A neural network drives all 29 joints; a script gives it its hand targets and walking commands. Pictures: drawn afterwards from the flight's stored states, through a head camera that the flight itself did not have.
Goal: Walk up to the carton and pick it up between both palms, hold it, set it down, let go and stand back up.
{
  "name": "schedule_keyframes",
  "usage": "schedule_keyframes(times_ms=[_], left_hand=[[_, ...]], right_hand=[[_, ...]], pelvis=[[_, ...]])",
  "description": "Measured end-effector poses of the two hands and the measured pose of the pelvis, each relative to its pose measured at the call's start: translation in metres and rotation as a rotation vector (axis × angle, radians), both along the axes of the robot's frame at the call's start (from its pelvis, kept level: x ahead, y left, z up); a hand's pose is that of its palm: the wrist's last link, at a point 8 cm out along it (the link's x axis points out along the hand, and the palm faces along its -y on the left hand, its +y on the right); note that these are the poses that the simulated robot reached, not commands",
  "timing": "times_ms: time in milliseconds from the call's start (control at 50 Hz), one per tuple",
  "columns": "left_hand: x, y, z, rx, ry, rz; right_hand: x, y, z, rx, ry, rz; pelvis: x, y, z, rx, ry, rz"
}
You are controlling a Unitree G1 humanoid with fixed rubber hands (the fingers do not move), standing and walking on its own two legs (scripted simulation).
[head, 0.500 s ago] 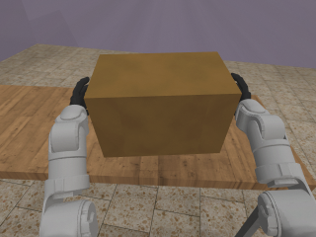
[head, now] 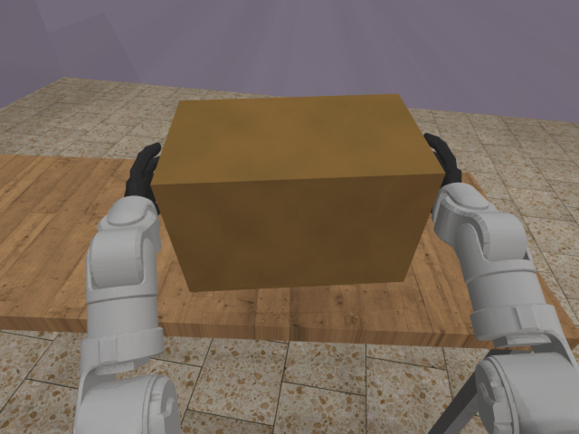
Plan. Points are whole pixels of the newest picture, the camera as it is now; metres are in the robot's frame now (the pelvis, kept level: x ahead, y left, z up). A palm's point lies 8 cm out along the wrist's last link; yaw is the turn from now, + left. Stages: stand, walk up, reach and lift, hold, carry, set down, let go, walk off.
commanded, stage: hold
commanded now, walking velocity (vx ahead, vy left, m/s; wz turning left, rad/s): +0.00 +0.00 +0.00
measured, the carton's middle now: (294, 193) +0.38 +0.01 +0.20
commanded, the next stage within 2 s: none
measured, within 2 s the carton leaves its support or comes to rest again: neither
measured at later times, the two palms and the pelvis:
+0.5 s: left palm (142, 201) +0.34 +0.20 +0.21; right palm (442, 189) +0.35 -0.18 +0.22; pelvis +0.00 +0.00 +0.00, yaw +0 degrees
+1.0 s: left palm (141, 201) +0.35 +0.20 +0.21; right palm (441, 189) +0.35 -0.18 +0.22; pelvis +0.00 +0.00 +0.00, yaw +0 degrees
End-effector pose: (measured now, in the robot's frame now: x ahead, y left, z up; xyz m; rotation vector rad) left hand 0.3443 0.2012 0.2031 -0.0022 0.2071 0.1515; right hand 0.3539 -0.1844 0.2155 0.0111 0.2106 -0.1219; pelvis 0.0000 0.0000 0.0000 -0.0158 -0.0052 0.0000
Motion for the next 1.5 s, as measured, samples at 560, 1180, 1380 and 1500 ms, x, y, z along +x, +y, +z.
schedule_keyframes(times_ms=[560, 1180, 1380, 1500], left_hand=[[-0.0001, 0.0018, 0.003, -0.005, -0.001, 0.002], [0.001, 0.0026, 0.0019, -0.003, -0.001, -0.001], [0.0005, 0.0013, 0.0014, 0.002, -0.001, -0.001], [0.0006, 0.0002, 0.0026, 0.0, -0.001, -0.001]], right_hand=[[0.0005, 0.0018, 0.0037, -0.004, -0.001, 0.002], [0.0006, 0.0027, 0.0029, 0.002, 0.0, -0.002], [0.0001, 0.0013, 0.0014, 0.0, 0.0, -0.001], [-0.0003, 0.0002, 0.0012, 0.003, 0.0, -0.002]], pelvis=[[-0.0036, 0.0, 0.0, 0.0, 0.004, 0.001], [-0.001, 0.0031, 0.0001, -0.001, -0.003, -0.001], [-0.0008, 0.0032, 0.0002, -0.001, -0.002, -0.003], [-0.001, 0.0029, 0.0001, 0.0, -0.003, -0.005]])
